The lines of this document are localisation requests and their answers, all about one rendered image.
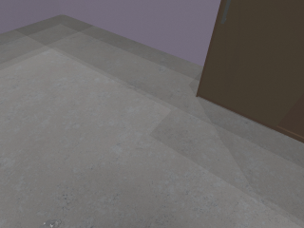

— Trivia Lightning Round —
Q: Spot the wardrobe door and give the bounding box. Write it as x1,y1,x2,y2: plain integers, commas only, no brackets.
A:
199,0,304,127
278,93,304,137

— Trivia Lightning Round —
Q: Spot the handle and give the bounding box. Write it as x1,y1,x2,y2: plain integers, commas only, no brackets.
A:
221,0,231,24

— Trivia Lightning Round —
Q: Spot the robot left hand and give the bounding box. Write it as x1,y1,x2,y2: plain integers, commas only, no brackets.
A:
38,218,62,228

